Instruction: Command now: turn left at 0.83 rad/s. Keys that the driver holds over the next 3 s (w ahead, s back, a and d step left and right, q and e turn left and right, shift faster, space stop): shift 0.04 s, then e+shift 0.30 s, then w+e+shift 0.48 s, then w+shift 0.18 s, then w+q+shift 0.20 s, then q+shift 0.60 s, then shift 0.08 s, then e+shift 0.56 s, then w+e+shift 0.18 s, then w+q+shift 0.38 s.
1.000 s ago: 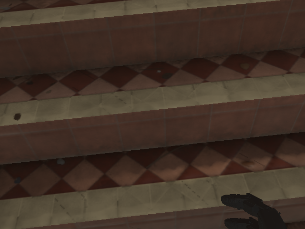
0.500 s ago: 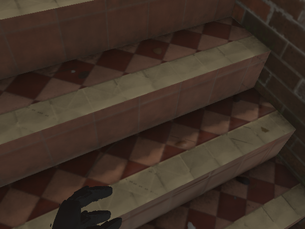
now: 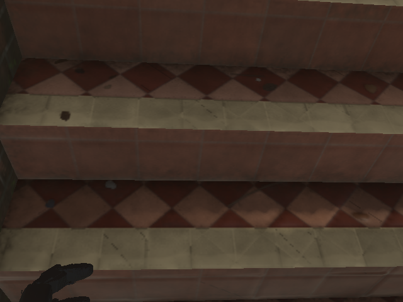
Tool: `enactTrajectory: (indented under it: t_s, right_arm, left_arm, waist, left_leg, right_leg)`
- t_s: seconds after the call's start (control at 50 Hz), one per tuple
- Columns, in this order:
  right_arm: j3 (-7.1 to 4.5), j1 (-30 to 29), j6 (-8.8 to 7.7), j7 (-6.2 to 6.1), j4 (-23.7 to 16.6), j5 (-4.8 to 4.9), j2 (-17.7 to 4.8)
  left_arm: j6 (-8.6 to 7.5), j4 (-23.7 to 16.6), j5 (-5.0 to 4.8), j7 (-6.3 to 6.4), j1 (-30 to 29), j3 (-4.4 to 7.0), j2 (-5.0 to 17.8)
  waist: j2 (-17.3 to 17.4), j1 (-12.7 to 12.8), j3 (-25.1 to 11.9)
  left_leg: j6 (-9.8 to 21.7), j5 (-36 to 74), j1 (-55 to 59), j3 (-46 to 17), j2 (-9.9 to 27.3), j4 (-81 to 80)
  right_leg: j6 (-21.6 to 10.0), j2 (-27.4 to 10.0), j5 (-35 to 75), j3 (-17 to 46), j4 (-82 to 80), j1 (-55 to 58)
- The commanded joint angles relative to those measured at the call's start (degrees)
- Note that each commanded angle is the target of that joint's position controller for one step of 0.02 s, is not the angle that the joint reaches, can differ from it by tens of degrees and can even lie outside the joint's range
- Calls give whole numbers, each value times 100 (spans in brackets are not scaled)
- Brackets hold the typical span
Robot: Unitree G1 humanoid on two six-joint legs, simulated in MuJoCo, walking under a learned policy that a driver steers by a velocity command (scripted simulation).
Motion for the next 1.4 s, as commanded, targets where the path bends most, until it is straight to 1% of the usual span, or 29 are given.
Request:
enactTrajectory:
  t_s: [0.02,0.08,0.14,0.22,0.28,0.32,0.34,0.36,0.38,0.42,0.62,0.7,0.76,0.8,0.82,0.84,0.86,0.88,0.9,0.94,0.98,1.02,1.14,1.18,1.3,1.32,1.34,1.36,1.4]
  right_arm:
    - [-399,-231,-140,-122,-709,29,-1464]
    - [-6,-757,123,-348,-752,15,-662]
    - [271,-671,102,-282,-542,-138,-5]
    - [73,-737,-124,-199,-277,-253,-396]
    - [-75,-291,-37,-302,-183,130,-592]
    - [-87,-237,-150,-313,-255,76,-440]
    - [-33,-478,-234,-359,-374,102,-306]
    - [-38,-1015,-328,-350,-349,248,-329]
    - [-9,-956,-441,-216,-261,334,-179]
    - [70,-1131,-664,-44,-346,231,-126]
    - [429,-1726,-840,-70,-780,156,243]
    - [752,-1957,-965,-104,-1463,133,719]
    - [757,-1839,-827,-87,-1685,91,405]
    - [209,-318,-535,-248,-912,281,-33]
    - [-56,731,-574,-289,-815,218,-382]
    - [-382,1827,-583,-350,-384,-46,-1665]
    - [-245,997,-656,-377,-638,-81,-1628]
    - [-151,-243,-693,-290,-817,246,-1248]
    - [59,-563,-627,-265,-599,321,-703]
    - [236,-414,-523,-311,40,420,42]
    - [246,-173,-410,-458,370,296,304]
    - [207,260,-442,-468,586,309,251]
    - [-116,655,-494,-534,583,483,-723]
    - [-138,413,-625,-417,484,445,-865]
    - [-197,674,-505,-159,795,277,-1142]
    - [-179,198,-525,-204,458,226,-911]
    - [87,-22,-565,-151,17,50,223]
    - [50,1162,-697,-33,169,344,265]
    - [-109,574,-520,-36,401,552,-240]
  left_arm:
    - [-291,-644,-71,-41,-672,-70,-172]
    - [-255,-500,114,-24,-62,-125,-75]
    - [-174,42,3,-33,491,-253,-453]
    - [-80,130,12,16,403,-68,-125]
    - [-125,213,-6,-44,516,73,161]
    - [-136,197,20,-74,880,236,617]
    - [-128,60,129,-36,1098,322,931]
    - [-195,56,260,-58,1677,346,889]
    - [-288,129,220,-33,1748,292,803]
    - [-333,67,2,16,1368,293,964]
    - [-586,212,181,15,1971,159,767]
    - [-508,469,-231,179,2724,277,825]
    - [-183,198,-354,121,1190,411,1136]
    - [-112,310,-126,-158,1249,471,1419]
    - [-216,382,-239,-312,775,436,1379]
    - [-368,-347,-332,-400,-145,309,707]
    - [-406,-477,-181,-508,127,231,359]
    - [-372,-370,-263,-484,741,182,26]
    - [-274,-436,-142,-378,479,-11,-62]
    - [-94,-406,34,-333,842,-126,-161]
    - [79,-331,-86,-472,999,-118,-40]
    - [86,-586,-107,-553,449,-186,-179]
    - [-233,-1196,77,-669,-337,-402,-329]
    - [-309,-1000,-177,-711,-334,-218,-130]
    - [-637,-499,-98,-552,978,280,386]
    - [-567,-280,-91,-517,1629,332,523]
    - [-456,-169,18,-493,1579,291,928]
    - [-542,-170,430,-469,1831,286,1332]
    - [-548,-118,402,-497,1303,145,734]
  waist:
    - [1128,18,-103]
    - [1112,428,8]
    - [981,449,-378]
    - [1515,264,-186]
    - [985,0,216]
    - [-243,14,-279]
    - [-1480,247,-631]
    - [-1382,803,-1050]
    - [-792,766,-1076]
    - [-50,529,-516]
    - [-941,656,-186]
    - [-658,772,-420]
    - [-195,-140,-450]
    - [-915,-635,-1078]
    - [-589,-1386,-1682]
    - [3100,-1647,-1941]
    - [3678,-919,-1879]
    - [3010,-11,-1451]
    - [2859,35,-319]
    - [1765,530,526]
    - [1301,545,614]
    - [556,376,549]
    - [812,242,310]
    - [933,201,341]
    - [1753,1034,-154]
    - [1316,1370,-256]
    - [-966,768,-840]
    - [-2307,397,-2449]
    - [-1126,448,-1671]
  left_leg:
    - [1690,-144,1028,-3696,1447,-3241]
    - [1650,326,561,-2559,1087,-2654]
    - [1245,490,445,-1478,960,-2682]
    - [1262,1130,134,-944,1239,-3024]
    - [984,1403,1062,-706,1107,-2228]
    - [337,799,164,-97,490,-636]
    - [-208,143,-780,102,-186,787]
    - [-457,-672,-1605,-392,-540,2851]
    - [-493,-225,-2252,-849,-376,4389]
    - [-443,670,-2750,-668,-249,4798]
    - [-200,329,-3955,-237,-118,6546]
    - [-60,-1472,-5938,-1281,205,8090]
    - [218,-1395,-1557,-195,475,2941]
    - [-195,-1645,1428,1645,-435,3068]
    - [96,-1966,2132,480,-711,2095]
    - [1130,-3807,2522,-4108,1185,-1514]
    - [1429,-4826,1889,-7355,2064,-3703]
    - [1346,-4813,1441,-6794,2411,-3350]
    - [1420,-4028,402,-5291,2118,-2974]
    - [890,-2683,-916,-3000,1598,-2246]
    - [847,-2100,-862,-2135,1577,-2062]
    - [1008,-1402,3,-1989,1685,-2217]
    - [1335,-59,1096,-1375,1427,-4089]
    - [1378,566,538,-763,1342,-4757]
    - [1004,5391,2206,-673,698,-2139]
    - [745,3850,873,-754,428,-787]
    - [319,-302,-949,-312,-264,1818]
    - [26,28,-1680,-1002,-213,3922]
    - [-381,348,-2282,-725,176,5422]
  right_leg:
    - [126,469,552,1076,2450,-2199]
    - [149,645,1944,678,2482,-1836]
    - [4,351,2234,638,886,-789]
    - [-323,458,1546,6,-1729,959]
    - [-546,705,1442,-15,-3881,375]
    - [-1038,37,4166,1582,-4051,1423]
    - [-2062,-758,4078,3486,-4774,1952]
    - [-2776,-1022,1716,4663,-5439,2494]
    - [-2697,-948,-805,4942,-5678,2642]
    - [-2205,-652,-1014,4233,-5772,2303]
    - [-2447,-417,1308,3783,-5655,2216]
    - [-1990,-678,1929,4270,-5104,3241]
    - [-1275,314,774,2837,-5991,-655]
    - [-1407,397,4651,2275,-5826,-1222]
    - [-1318,522,7241,2037,-3984,-684]
    - [-796,1289,4262,1610,-537,-1913]
    - [-652,1450,2388,2241,2323,-2321]
    - [-528,1320,3015,2346,3643,-3016]
    - [-424,1122,2945,1558,4593,-3331]
    - [-515,963,2903,1307,4405,-2866]
    - [-435,1104,2907,1324,4114,-2721]
    - [-445,916,2675,1524,3445,-3172]
    - [-113,20,1638,648,495,-2355]
    - [-245,210,1679,67,-965,-277]
    - [-509,802,3067,18,-4941,2290]
    - [-276,281,3674,604,-4938,3474]
    - [71,-820,8747,1409,-3410,4571]
    - [-756,-2254,9306,3039,-4246,5113]
    - [-1502,-1904,5469,2226,-4651,4107]
Next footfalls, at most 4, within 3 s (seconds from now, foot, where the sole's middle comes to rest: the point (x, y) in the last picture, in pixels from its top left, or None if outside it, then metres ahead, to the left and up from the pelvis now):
0.30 right None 0.08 -0.10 -0.73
0.82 left None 0.28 0.23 -0.54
1.32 right None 0.31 -0.22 -0.54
1.76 left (202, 235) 0.51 -0.03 -0.34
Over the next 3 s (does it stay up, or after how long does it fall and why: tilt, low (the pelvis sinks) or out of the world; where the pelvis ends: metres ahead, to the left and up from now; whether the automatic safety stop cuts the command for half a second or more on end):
stays up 0.71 -0.21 0.54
